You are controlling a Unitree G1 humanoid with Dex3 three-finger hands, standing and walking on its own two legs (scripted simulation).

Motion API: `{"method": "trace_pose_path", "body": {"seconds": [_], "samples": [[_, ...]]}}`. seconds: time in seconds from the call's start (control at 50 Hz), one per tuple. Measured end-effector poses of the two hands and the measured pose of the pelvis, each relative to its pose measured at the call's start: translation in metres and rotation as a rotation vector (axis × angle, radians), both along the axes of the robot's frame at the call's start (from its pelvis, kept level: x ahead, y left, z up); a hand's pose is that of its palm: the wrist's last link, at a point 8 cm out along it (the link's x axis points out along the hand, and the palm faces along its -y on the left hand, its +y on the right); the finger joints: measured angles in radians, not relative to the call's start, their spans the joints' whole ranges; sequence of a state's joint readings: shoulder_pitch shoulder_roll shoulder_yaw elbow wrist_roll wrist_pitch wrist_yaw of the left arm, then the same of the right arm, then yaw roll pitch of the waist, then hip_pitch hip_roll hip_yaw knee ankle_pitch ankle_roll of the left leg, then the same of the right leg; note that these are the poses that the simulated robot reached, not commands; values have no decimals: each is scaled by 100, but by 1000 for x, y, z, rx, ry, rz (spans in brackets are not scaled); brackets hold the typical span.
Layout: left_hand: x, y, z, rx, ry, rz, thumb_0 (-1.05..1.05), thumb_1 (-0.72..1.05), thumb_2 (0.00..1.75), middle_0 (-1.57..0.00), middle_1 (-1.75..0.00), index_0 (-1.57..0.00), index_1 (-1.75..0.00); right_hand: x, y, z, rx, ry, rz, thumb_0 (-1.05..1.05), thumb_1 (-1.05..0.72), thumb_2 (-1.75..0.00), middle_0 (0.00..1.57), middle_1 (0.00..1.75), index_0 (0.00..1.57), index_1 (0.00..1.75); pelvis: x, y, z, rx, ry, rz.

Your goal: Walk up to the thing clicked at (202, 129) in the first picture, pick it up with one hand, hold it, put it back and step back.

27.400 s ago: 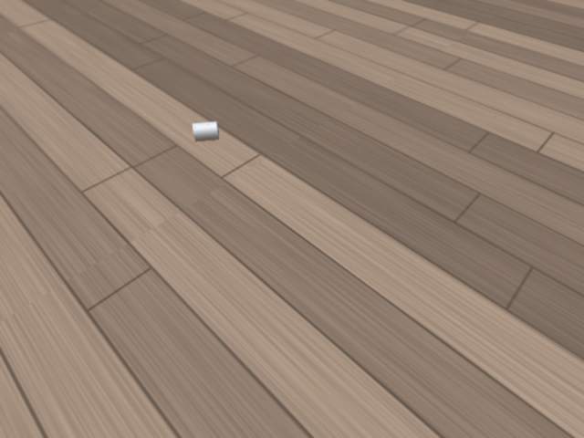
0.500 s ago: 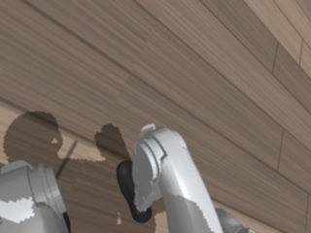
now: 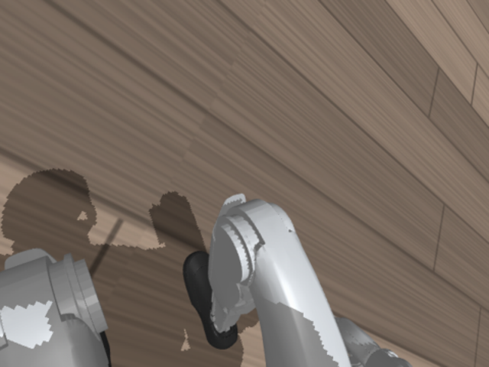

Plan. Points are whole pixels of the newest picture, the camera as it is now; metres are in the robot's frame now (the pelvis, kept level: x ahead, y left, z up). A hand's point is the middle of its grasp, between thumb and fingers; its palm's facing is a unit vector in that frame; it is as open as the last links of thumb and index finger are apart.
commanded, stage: close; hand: left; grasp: from above
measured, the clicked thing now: out of the picture +0.43 +0.40 -0.26
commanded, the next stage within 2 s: settle in 0.94 s
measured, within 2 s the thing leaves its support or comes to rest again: leaves its support in 1.34 s
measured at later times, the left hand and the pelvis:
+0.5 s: hand out of the picture +0.41 +0.40 -0.24, palm faces -0.43 -0.19 -0.88, open 11.5 cm; pelvis +0.00 +0.00 +0.00, yaw +0 degrees
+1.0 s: hand out of the picture +0.41 +0.40 -0.24, palm faces -0.43 -0.20 -0.88, open 11.4 cm; pelvis +0.00 +0.00 +0.00, yaw +0 degrees
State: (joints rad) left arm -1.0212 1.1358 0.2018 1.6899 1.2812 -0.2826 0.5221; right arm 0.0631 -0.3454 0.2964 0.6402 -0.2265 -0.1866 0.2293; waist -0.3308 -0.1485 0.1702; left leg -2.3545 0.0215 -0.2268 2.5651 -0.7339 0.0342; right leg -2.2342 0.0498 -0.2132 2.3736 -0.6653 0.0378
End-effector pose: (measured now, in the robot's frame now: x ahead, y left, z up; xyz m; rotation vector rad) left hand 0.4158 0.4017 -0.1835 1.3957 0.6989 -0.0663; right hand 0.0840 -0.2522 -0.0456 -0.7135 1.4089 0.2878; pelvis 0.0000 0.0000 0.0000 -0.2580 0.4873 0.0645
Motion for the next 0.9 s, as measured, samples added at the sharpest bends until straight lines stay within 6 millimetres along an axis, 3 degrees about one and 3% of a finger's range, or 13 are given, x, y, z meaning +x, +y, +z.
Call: {"method": "trace_pose_path", "body": {"seconds": [0.9], "samples": [[3, -1, 4, 9, -8, -6, 0, -13, 57, -48, -71, -52, -69, -4, -2, 2, -6, 6, 6, 0, -89, -89, 21, 29, 20, 30, -2, -1, 1, 1, -2, -4]]}}
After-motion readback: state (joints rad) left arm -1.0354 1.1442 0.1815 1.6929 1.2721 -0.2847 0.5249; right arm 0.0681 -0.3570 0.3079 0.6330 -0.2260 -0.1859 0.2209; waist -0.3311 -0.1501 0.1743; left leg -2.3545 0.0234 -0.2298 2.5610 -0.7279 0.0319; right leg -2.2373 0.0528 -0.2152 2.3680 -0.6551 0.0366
